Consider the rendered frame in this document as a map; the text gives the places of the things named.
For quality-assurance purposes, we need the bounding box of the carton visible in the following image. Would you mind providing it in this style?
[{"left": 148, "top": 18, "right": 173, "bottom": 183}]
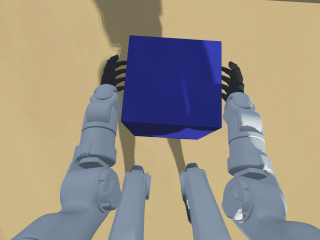
[{"left": 121, "top": 35, "right": 222, "bottom": 140}]

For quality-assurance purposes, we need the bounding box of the robot left thigh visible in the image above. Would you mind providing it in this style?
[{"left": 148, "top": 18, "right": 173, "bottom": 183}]
[{"left": 108, "top": 169, "right": 151, "bottom": 240}]

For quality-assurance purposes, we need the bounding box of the right robot hand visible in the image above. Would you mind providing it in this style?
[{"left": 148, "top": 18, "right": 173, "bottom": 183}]
[{"left": 221, "top": 61, "right": 245, "bottom": 102}]

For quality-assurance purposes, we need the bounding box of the left robot hand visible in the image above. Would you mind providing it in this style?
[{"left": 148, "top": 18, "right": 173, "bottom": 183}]
[{"left": 100, "top": 55, "right": 127, "bottom": 92}]

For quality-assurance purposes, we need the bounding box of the robot right upper arm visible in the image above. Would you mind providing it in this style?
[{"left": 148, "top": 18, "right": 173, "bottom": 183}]
[{"left": 221, "top": 176, "right": 320, "bottom": 240}]

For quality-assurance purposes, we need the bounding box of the robot left upper arm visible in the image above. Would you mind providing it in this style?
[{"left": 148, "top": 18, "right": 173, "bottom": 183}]
[{"left": 10, "top": 166, "right": 122, "bottom": 240}]

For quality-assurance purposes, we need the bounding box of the right robot forearm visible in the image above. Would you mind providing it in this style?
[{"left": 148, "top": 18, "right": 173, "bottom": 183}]
[{"left": 222, "top": 92, "right": 287, "bottom": 210}]

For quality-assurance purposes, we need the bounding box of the left robot forearm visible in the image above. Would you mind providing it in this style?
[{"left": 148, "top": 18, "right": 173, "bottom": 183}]
[{"left": 60, "top": 84, "right": 121, "bottom": 205}]

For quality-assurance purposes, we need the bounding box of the robot right foot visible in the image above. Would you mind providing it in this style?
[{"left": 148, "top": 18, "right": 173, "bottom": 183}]
[{"left": 181, "top": 192, "right": 192, "bottom": 224}]

